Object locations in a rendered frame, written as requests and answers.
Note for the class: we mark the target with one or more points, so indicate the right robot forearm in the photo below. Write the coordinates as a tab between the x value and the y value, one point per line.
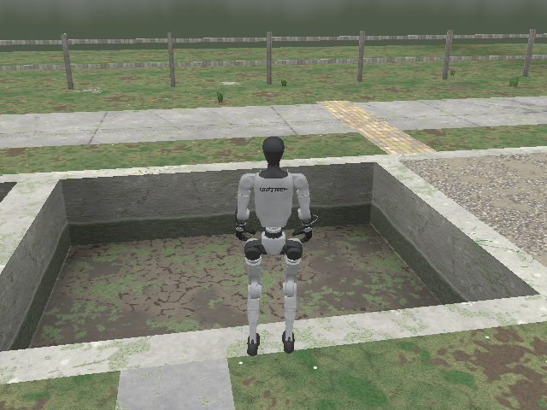
307	224

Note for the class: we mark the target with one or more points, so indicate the left robot forearm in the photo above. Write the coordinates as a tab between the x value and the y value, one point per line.
240	224

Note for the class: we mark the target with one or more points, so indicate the left robot thigh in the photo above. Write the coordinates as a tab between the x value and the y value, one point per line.
253	257

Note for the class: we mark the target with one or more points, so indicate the robot left hand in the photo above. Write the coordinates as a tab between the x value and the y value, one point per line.
242	237

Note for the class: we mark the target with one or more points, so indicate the robot right upper arm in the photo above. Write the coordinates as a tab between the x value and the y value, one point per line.
301	183

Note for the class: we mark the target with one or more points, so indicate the robot left upper arm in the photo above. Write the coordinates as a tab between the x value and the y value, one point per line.
246	182

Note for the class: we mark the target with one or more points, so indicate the right robot shin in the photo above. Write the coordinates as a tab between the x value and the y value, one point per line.
290	308

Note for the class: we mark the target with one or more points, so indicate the robot right hand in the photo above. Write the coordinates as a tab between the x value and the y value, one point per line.
301	231

